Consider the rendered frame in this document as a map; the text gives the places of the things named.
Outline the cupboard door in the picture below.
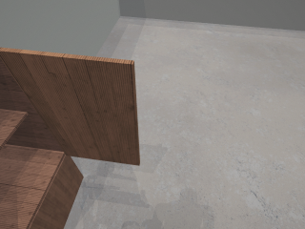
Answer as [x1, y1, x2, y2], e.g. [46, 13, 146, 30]
[0, 47, 140, 166]

